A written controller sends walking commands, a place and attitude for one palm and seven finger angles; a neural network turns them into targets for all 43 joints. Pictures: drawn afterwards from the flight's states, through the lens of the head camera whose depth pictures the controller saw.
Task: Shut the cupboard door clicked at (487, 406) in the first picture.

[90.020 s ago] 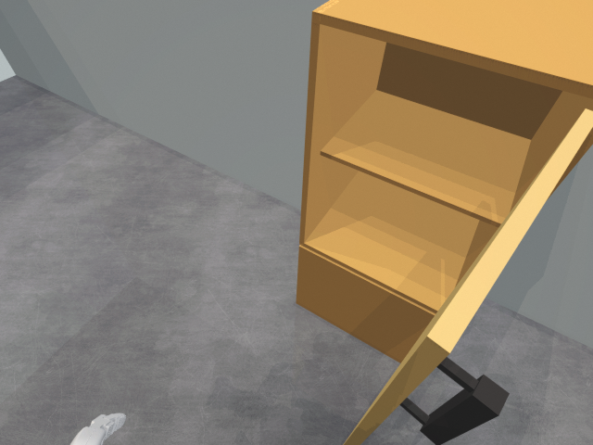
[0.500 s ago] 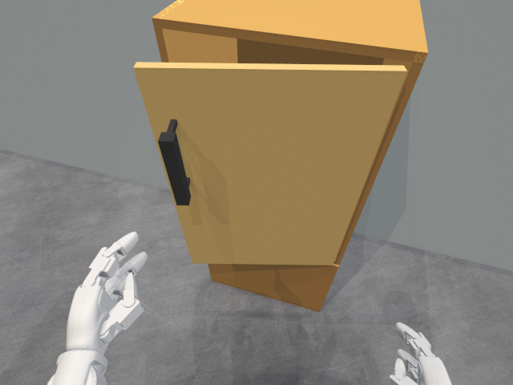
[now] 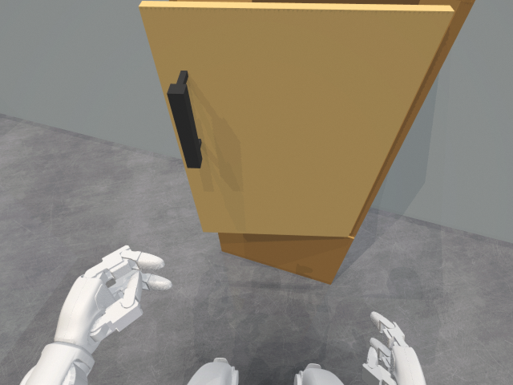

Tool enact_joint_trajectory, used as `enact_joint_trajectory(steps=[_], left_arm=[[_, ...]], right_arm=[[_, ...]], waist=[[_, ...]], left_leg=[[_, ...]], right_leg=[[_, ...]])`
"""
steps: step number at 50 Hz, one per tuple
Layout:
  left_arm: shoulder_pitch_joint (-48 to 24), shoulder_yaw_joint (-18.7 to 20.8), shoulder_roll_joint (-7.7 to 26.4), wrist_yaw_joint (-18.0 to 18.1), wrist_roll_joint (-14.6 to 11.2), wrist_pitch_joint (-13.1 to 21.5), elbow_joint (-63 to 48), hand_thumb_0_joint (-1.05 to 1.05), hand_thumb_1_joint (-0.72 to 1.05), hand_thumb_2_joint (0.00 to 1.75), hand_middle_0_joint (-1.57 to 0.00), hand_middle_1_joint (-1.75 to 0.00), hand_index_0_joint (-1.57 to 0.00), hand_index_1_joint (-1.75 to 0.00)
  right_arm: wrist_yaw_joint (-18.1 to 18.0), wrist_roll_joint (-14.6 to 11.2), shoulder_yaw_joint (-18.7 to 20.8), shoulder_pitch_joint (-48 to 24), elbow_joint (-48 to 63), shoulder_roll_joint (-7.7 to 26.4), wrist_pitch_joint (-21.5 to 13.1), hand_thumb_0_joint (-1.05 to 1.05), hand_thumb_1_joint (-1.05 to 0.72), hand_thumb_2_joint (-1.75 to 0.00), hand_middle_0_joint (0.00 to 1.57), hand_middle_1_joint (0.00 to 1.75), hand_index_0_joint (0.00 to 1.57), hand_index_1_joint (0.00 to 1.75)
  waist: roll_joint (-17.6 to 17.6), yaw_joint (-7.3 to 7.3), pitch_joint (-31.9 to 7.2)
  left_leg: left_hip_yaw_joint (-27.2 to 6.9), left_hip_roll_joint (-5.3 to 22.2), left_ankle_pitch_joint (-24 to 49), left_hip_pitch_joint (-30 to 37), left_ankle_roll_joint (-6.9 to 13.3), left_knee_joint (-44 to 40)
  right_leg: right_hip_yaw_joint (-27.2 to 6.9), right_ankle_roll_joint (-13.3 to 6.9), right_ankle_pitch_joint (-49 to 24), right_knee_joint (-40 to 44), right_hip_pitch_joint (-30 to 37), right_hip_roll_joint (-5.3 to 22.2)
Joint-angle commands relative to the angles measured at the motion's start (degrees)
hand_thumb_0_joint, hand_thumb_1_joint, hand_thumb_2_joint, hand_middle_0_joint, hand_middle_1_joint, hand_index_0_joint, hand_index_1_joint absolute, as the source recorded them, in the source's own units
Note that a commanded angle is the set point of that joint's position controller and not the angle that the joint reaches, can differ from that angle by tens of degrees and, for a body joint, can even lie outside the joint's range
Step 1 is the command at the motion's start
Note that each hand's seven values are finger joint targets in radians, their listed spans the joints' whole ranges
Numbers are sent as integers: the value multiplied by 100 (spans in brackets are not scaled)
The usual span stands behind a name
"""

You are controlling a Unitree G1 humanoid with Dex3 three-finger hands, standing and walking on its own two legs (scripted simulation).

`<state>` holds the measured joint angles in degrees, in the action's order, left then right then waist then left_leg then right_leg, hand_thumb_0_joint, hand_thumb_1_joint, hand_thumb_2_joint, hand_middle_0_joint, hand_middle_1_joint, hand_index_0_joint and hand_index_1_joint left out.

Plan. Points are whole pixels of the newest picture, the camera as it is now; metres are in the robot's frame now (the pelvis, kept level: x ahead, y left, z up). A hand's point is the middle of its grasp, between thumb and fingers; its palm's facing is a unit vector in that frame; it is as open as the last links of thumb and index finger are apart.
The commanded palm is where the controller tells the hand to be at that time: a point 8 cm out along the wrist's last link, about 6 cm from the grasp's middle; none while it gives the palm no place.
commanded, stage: raise the hand and make a fist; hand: left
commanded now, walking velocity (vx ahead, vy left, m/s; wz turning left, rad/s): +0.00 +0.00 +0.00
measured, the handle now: (189, 122) +0.50 +0.15 +0.13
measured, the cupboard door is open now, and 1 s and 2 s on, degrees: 16 16 16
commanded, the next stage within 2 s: bring the fist close to the handle in 1.14 s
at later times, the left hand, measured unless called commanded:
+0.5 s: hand (86, 277) +0.23 +0.22 +0.12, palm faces +0.05 -1.00 -0.05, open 3.1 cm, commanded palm +0.20 +0.27 +0.11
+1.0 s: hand (112, 264) +0.25 +0.20 +0.12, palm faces -0.01 -1.00 -0.03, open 3.1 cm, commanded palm +0.22 +0.25 +0.13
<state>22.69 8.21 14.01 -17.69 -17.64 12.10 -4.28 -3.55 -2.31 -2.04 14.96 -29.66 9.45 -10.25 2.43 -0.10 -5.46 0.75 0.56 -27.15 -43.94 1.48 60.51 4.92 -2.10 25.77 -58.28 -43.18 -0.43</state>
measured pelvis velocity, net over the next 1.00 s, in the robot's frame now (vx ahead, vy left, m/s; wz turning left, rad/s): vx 0.03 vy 0.01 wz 0.01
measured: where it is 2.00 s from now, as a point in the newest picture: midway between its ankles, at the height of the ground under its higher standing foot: outside the picture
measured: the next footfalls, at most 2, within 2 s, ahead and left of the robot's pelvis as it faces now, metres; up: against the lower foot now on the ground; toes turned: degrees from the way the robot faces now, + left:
none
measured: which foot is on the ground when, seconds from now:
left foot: down 0.00-1.00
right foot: down 0.00-1.00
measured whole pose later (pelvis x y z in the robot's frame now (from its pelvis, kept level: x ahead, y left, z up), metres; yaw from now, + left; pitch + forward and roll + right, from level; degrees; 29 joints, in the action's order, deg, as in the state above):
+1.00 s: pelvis +0.03 +0.01 +0.04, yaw +1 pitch +5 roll -1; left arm 20.2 9.2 14.8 -14.3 -16.7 7.6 -7.2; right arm -3.9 -2.0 -2.3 16.3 -30.1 15.0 -12.6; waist 2.3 -0.9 -3.5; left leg 0.8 -0.6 -23.1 -28.1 2.0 46.3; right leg 4.5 -1.2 21.9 -44.1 -27.2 0.0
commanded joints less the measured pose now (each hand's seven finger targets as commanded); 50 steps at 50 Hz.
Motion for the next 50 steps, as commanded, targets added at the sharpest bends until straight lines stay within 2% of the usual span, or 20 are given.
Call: enact_joint_trajectory(steps=[1,4,7,11,14,15,18,21,24,26,29,31,33,38,40,43,47,48,49,50], left_arm=[[420,882,493,813,-164,883,-1742,0,90,90,-92,-108,-92,-108],[114,165,219,753,65,1380,-1689,0,90,90,-97,-114,-97,-114],[59,-223,215,399,166,1431,-1433,0,90,90,-102,-120,-102,-120],[-170,163,746,289,175,1101,-1676,0,90,90,-110,-128,-110,-128],[-171,784,1097,606,116,984,-2112,0,90,90,-115,-134,-115,-134],[-85,702,866,697,47,958,-2165,0,90,90,-117,-136,-117,-136],[-24,517,586,875,11,871,-2170,0,90,90,-123,-142,-123,-142],[-130,82,352,739,145,570,-1752,0,90,90,-128,-148,-128,-148],[-259,-44,428,510,255,235,-1451,0,90,90,-130,-150,-130,-150],[-507,92,610,401,242,79,-1534,0,90,90,-130,-150,-130,-150],[-838,713,1075,436,103,88,-1774,0,90,90,-130,-150,-130,-150],[-999,839,1041,504,6,241,-2048,0,90,90,-130,-150,-130,-150],[-1081,801,946,580,-31,383,-2234,0,90,90,-130,-150,-130,-150],[-874,393,577,364,-30,144,-1425,0,90,90,-130,-150,-130,-150],[-637,278,487,198,-23,-120,-1075,0,90,90,-130,-150,-130,-150],[-686,512,745,127,-49,-333,-1142,0,90,90,-130,-150,-130,-150],[-1045,931,1034,402,-72,58,-1883,0,90,90,-130,-150,-130,-150],[-1078,936,995,486,-77,227,-2005,0,90,90,-130,-150,-130,-150],[-1110,1015,1093,578,-70,361,-2020,0,90,90,-130,-150,-130,-150],[-1082,878,904,607,-73,461,-1940,0,90,90,-130,-150,-130,-150]], right_arm=[[-27,62,430,-567,1039,856,-435,0,-90,-90,20,30,20,30],[32,139,405,-409,936,1044,-550,0,-90,-90,20,30,20,30],[27,79,424,-265,906,1199,-664,0,-90,-90,20,30,20,30],[-56,-4,411,-271,1028,1268,-699,0,-90,-90,20,30,20,30],[-104,21,392,-317,1062,1192,-637,0,-90,-90,20,30,20,30],[-93,21,356,-334,1084,1117,-618,0,-90,-90,20,30,20,30],[-35,25,314,-293,1060,1108,-550,0,-90,-90,20,30,20,30],[12,17,289,-213,1032,1183,-490,0,-90,-90,20,30,20,30],[6,-16,291,-165,1038,1257,-477,0,-90,-90,20,30,20,30],[-18,-31,267,-167,1072,1259,-476,0,-90,-90,20,30,20,30],[-85,-4,240,-260,1052,1238,-471,0,-90,-90,20,30,20,30],[-86,-6,199,-302,1055,1138,-502,0,-90,-90,20,30,20,30],[-65,-5,163,-318,985,1095,-545,0,-90,-90,20,30,20,30],[-37,-44,187,-285,804,1191,-579,0,-90,-90,20,30,20,30],[-34,-70,211,-281,815,1232,-571,0,-90,-90,20,30,20,30],[-67,-72,236,-339,908,1252,-554,0,-90,-90,20,30,20,30],[-76,0,241,-379,945,1159,-581,0,-90,-90,20,30,20,30],[-65,6,232,-372,906,1128,-595,0,-90,-90,20,30,20,30],[-56,38,226,-340,847,1131,-598,0,-90,-90,20,30,20,30],[-32,32,214,-354,824,1104,-610,0,-90,-90,20,30,20,30]], waist=[[-257,-350,-1126],[-244,22,-736],[-81,181,-627],[73,13,-862],[248,-239,-1231],[362,-256,-1188],[504,-187,-949],[222,13,-515],[63,67,-331],[-22,45,-455],[-91,-95,-735],[141,-163,-1010],[448,-186,-1046],[30,-13,-510],[-124,-49,-424],[-264,-130,-478],[-176,-213,-954],[12,-221,-978],[-45,-207,-948],[58,-180,-873]], left_leg=[[-376,-95,1341,649,-64,-1226],[-434,-58,1065,624,-30,-1148],[-520,-45,434,640,-41,-1243],[-641,-57,36,840,-39,-1593],[-682,-31,581,1190,-98,-1750],[-676,-32,842,1323,-143,-1810],[-695,30,1318,1541,-243,-1863],[-720,72,1352,1480,-235,-1905],[-709,57,1200,1477,-175,-1984],[-679,28,1205,1550,-157,-2021],[-582,-26,1261,1663,-132,-2045],[-539,-42,1597,1919,-162,-2066],[-541,-28,1923,2110,-227,-2090],[-495,-28,1666,1917,-151,-2140],[-451,-64,1633,1792,-108,-2159],[-373,-110,1476,1724,-70,-2187],[-316,-125,1873,1986,-63,-2155],[-307,-123,1934,2043,-82,-2150],[-308,-120,1942,1995,-72,-2111],[-287,-124,1883,1964,-73,-2106]], right_leg=[[-198,60,-953,934,1220,-31],[-107,53,-665,845,623,-59],[-158,50,-40,991,354,-27],[-194,25,124,1138,705,-6],[-87,-17,-365,1069,1112,-59],[-29,-25,-596,1048,1188,-58],[62,-10,-922,1072,1151,-101],[88,31,-987,1212,1072,-111],[31,32,-980,1406,1171,-102],[11,35,-1039,1498,1323,-90],[-53,22,-1106,1600,1657,-88],[-51,1,-1351,1591,1844,-79],[-20,-16,-1542,1566,1865,-96],[-29,41,-1496,1805,1797,-74],[-77,49,-1547,1910,1907,-34],[-167,70,-1421,2030,2041,13],[-214,63,-1769,1925,2312,11],[-205,48,-1815,1885,2290,-4],[-238,46,-1842,1879,2314,-15],[-250,45,-1806,1879,2258,-7]])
